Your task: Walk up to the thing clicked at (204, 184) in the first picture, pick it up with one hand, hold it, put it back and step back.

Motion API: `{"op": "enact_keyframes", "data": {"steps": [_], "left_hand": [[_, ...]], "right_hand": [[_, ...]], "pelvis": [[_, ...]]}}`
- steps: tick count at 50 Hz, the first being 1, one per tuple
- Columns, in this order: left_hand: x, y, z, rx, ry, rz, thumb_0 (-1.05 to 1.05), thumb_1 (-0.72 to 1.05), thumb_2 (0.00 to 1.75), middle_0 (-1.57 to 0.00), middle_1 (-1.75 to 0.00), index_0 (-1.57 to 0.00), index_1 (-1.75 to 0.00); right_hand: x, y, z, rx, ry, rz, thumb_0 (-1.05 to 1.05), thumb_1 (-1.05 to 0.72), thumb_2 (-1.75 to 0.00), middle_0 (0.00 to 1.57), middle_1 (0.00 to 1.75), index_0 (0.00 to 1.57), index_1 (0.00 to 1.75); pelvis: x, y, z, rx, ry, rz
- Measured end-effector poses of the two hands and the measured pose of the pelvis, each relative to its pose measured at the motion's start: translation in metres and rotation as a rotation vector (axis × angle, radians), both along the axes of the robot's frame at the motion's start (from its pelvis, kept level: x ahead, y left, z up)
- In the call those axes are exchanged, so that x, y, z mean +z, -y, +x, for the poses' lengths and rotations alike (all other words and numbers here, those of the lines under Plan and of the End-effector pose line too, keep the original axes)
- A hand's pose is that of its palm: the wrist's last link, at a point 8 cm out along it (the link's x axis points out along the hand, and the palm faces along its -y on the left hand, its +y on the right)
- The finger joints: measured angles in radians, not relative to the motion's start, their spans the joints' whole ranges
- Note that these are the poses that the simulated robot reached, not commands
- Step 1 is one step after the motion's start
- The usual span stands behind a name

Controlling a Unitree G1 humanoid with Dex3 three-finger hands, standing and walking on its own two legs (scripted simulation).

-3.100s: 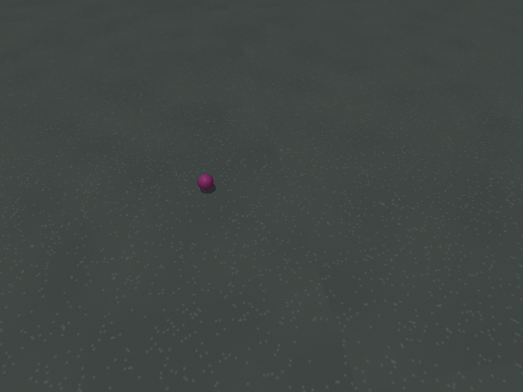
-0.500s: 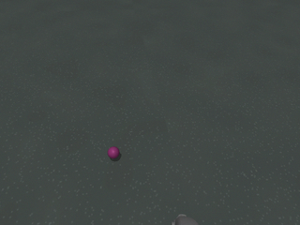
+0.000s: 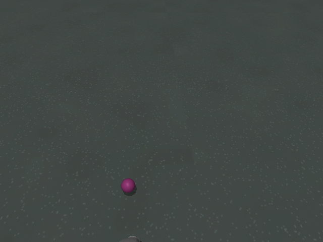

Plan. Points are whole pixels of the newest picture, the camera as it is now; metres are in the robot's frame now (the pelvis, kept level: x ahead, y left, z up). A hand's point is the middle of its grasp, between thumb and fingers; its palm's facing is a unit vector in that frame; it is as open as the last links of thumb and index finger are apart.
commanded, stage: walk up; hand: left
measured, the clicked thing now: (128, 185) +0.54 +0.23 -0.72
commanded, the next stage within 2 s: stand in 1.52 s
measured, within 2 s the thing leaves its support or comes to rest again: neither
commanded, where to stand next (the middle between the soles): +0.17 +0.01 m, yaw -1 degrees
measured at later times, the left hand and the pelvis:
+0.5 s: hand (73, 237) +0.16 +0.26 -0.15, palm faces -0.07 -0.91 -0.40, open 7.4 cm; pelvis +0.07 +0.00 -0.01, yaw -1 degrees
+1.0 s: hand (76, 228) +0.18 +0.25 -0.13, palm faces -0.03 -0.95 -0.32, open 7.4 cm; pelvis +0.08 +0.00 +0.02, yaw -1 degrees
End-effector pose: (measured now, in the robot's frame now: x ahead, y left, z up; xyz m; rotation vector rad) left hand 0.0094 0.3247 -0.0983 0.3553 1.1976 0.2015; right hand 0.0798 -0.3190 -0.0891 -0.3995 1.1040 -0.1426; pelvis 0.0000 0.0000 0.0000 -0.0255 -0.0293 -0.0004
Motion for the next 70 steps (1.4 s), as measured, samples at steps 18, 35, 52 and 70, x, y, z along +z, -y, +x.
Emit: {"op": "enact_keyframes", "data": {"steps": [18,35,52,70], "left_hand": [[-0.013,0.009,0.127,-0.034,0.033,0.02,0.0,0.9,0.9,-0.2,-0.3,-0.2,-0.3],[-0.002,0.032,0.174,-0.052,0.067,-0.035,0.0,0.9,0.9,-0.2,-0.3,-0.21,-0.3],[0.0,0.026,0.16,0.016,-0.009,-0.049,0.0,0.9,0.9,-0.2,-0.3,-0.2,-0.3],[0.002,0.03,0.15,0.05,-0.06,-0.037,0.0,0.9,0.9,-0.2,-0.3,-0.2,-0.3]], "right_hand": [[-0.02,-0.013,0.067,-0.066,0.016,0.015,0.01,-0.9,-0.9,0.2,0.3,0.21,0.3],[-0.024,-0.022,0.049,-0.12,-0.123,0.055,0.01,-0.91,-0.9,0.2,0.3,0.2,0.3],[-0.005,-0.018,0.078,-0.124,-0.092,0.029,0.01,-0.91,-0.9,0.2,0.3,0.2,0.3],[-0.012,-0.023,0.095,-0.118,-0.114,0.062,0.01,-0.91,-0.9,0.2,0.3,0.2,0.3]], "pelvis": [[-0.009,-0.001,0.068,-0.019,0.02,0.033],[0.009,-0.002,0.075,-0.015,0.015,0.038],[0.022,-0.002,0.085,-0.012,0.02,0.03],[0.024,0.002,0.098,-0.005,0.006,0.027]]}}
